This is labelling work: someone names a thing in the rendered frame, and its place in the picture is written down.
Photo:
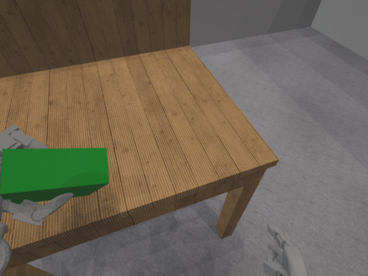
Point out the sponge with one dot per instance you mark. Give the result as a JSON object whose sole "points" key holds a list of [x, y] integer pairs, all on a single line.
{"points": [[43, 174]]}

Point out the table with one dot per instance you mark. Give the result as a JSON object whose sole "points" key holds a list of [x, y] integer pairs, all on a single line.
{"points": [[121, 75]]}

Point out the left robot hand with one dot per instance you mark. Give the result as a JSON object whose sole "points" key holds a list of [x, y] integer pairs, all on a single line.
{"points": [[28, 211]]}

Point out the right robot hand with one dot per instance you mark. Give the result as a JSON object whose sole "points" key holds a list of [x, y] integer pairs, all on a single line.
{"points": [[289, 261]]}

